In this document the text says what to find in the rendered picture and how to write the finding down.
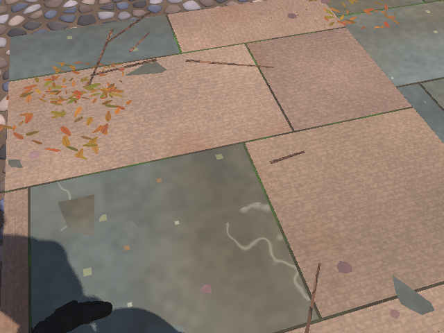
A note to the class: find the robot left hand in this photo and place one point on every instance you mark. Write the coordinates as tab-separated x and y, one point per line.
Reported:
73	314

